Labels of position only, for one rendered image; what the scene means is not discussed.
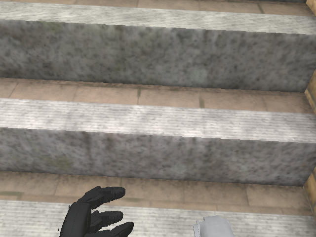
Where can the robot left hand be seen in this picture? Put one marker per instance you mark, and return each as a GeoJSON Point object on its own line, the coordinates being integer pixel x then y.
{"type": "Point", "coordinates": [81, 222]}

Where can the right robot thigh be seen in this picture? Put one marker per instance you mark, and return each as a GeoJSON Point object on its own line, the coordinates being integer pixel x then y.
{"type": "Point", "coordinates": [212, 226]}

